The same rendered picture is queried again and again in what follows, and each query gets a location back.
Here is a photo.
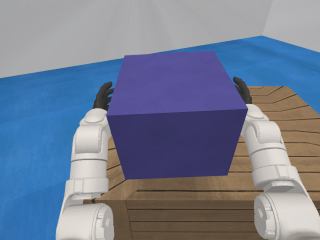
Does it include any robot left forearm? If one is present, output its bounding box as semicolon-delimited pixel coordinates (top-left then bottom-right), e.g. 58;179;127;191
55;108;111;240

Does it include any robot left upper arm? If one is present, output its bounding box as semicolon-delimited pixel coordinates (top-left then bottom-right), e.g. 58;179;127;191
56;203;115;240

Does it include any robot right upper arm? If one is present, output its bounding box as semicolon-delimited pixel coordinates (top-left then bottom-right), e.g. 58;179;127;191
254;192;320;240

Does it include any carton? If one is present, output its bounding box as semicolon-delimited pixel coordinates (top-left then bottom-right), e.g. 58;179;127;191
106;50;248;180

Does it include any pedestal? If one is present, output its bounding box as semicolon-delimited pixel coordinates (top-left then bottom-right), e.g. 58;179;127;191
82;86;320;240

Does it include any left robot hand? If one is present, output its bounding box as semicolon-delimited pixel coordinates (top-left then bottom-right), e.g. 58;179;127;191
92;81;115;111

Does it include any robot right forearm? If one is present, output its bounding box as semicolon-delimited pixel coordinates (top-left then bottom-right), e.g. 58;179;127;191
240;104;320;222

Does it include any right robot hand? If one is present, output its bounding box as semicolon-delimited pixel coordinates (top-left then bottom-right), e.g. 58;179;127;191
233;76;252;104

